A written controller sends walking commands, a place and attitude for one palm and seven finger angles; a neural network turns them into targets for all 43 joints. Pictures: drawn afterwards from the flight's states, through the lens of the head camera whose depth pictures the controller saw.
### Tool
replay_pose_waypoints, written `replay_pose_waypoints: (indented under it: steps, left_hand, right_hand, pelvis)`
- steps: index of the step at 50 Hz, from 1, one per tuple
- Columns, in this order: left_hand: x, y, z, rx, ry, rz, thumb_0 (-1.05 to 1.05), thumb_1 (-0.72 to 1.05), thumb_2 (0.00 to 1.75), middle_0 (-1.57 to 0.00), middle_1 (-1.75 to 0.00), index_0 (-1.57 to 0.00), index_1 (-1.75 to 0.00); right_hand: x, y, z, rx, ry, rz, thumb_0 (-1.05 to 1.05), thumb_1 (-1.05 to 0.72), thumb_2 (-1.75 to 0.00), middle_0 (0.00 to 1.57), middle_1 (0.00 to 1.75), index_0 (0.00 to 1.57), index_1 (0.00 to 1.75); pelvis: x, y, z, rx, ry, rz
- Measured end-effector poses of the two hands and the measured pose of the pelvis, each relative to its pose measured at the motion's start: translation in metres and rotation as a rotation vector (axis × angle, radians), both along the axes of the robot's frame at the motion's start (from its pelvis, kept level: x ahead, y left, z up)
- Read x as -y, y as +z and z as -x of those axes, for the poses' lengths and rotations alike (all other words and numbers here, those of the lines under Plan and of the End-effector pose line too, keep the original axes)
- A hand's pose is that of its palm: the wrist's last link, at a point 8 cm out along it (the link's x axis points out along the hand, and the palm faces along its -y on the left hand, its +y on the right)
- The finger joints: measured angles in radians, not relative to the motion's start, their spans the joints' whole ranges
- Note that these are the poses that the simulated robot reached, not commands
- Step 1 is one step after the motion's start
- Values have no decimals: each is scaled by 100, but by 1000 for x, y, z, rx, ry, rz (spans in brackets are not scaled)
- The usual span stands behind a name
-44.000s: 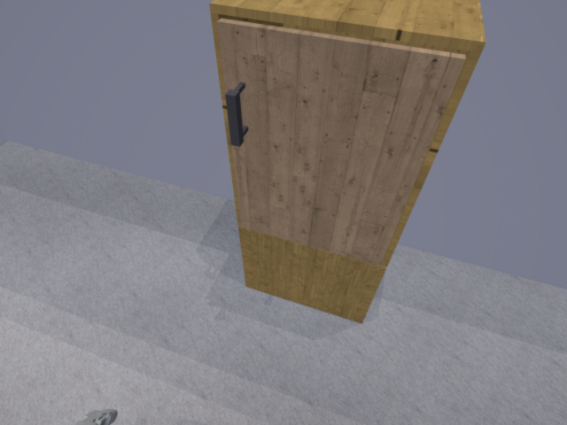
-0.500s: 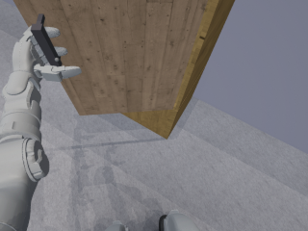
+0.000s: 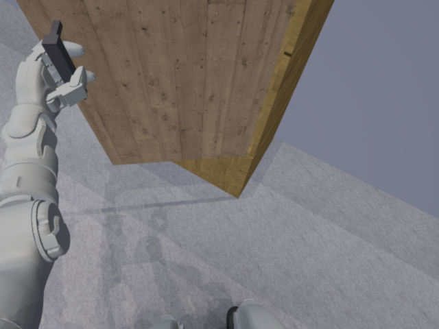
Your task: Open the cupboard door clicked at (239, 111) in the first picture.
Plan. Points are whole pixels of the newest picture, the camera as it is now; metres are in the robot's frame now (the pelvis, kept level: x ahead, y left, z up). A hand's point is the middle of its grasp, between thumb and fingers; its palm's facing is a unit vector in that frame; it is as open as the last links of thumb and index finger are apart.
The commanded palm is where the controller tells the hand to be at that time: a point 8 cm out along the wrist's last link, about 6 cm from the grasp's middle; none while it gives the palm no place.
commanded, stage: pull the door open along its arc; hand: left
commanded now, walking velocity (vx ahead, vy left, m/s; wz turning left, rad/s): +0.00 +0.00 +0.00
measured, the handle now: (69, 62) +0.57 +0.22 +0.11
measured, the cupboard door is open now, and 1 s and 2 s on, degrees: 37 55 78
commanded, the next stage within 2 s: open thumb and fingers to let go in 1.54 s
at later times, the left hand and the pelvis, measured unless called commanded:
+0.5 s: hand (83, 122) +0.44 +0.18 +0.10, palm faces -0.03 -1.00 +0.00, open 5.9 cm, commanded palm +0.39 +0.23 +0.11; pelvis +0.02 +0.00 +0.01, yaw -2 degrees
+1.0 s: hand (106, 137) +0.41 +0.14 +0.11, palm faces +0.49 -0.87 -0.02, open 5.7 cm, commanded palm +0.36 +0.18 +0.11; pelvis -0.01 -0.02 +0.01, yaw +2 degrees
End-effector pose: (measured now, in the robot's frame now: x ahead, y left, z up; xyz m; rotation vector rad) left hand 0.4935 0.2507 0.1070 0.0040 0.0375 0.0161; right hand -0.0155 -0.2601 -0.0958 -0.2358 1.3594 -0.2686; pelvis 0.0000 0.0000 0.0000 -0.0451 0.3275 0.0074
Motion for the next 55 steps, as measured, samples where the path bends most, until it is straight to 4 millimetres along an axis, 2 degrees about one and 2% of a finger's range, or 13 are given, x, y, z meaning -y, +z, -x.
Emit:
replay_pose_waypoints:
  steps: [11, 18, 22, 26, 30, 34, 38, 41, 44, 55]
  left_hand:
    - [1, 0, 4, 7, 2, -2, 1, 73, 81, -36, -135, -37, -135]
    - [3, -2, 25, 25, -11, -1, 0, 73, 77, -36, -135, -36, -135]
    - [7, -2, 48, 38, -26, 3, 0, 72, 75, -36, -135, -36, -135]
    - [17, -3, 80, 53, -49, 9, 0, 71, 74, -36, -134, -34, -134]
    - [32, -5, 110, 61, 46, 54, 1, 69, 75, -36, -134, -34, -132]
    - [45, -5, 123, 57, 220, 89, 0, 68, 78, -35, -134, -36, -131]
    - [56, -2, 127, 45, 361, 36, 0, 71, 81, -36, -133, -36, -131]
    - [63, -1, 128, 37, 431, 8, 0, 72, 83, -35, -132, -35, -132]
    - [67, -1, 129, 32, 469, -9, 0, 73, 84, -34, -132, -35, -133]
    - [71, -1, 132, 43, 488, -28, 0, 74, 84, -35, -134, -32, -134]
  right_hand:
    - [1, 1, 1, 2, -11, -4, 1, -91, -90, 20, 30, 20, 30]
    - [0, 2, -15, 56, -24, -26, 1, -91, -90, 20, 30, 20, 30]
    - [-2, 4, -37, 127, -15, -44, 1, -91, -90, 20, 30, 20, 30]
    - [-5, 8, -70, 231, 13, -65, 1, -91, -90, 20, 30, 20, 30]
    - [-11, 11, -107, 336, 78, -87, 1, -91, -90, 20, 30, 20, 30]
    - [-19, 13, -138, 407, 163, -101, 1, -91, -90, 20, 30, 20, 30]
    - [-26, 12, -154, 446, 224, -113, 1, -91, -90, 20, 30, 20, 30]
    - [-29, 9, -154, 450, 238, -123, 1, -91, -90, 20, 30, 20, 30]
    - [-28, 4, -145, 428, 232, -126, 1, -91, -90, 20, 30, 20, 30]
    - [2, -10, -80, 270, 146, -91, 1, -91, -90, 20, 30, 20, 30]
  pelvis:
    - [1, 1, -1, 3, -10, -2]
    - [0, 6, -8, 24, -26, -7]
    - [0, 10, -13, 48, -31, -10]
    - [-1, 14, -15, 78, -31, -14]
    - [-2, 16, -12, 112, -15, -15]
    - [1, 15, -2, 135, 10, -22]
    - [6, 12, 7, 140, 26, -30]
    - [10, 11, 11, 140, 31, -34]
    - [14, 11, 14, 142, 33, -37]
    - [25, 14, 13, 155, 23, -43]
